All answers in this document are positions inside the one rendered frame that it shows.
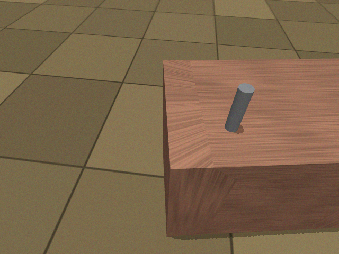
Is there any can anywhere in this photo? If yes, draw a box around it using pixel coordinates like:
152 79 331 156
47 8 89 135
225 83 255 132

